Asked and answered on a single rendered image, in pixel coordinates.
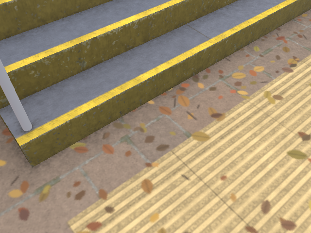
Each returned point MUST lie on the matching stairs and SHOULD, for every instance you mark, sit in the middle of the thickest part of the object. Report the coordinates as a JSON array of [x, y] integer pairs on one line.
[[78, 65]]

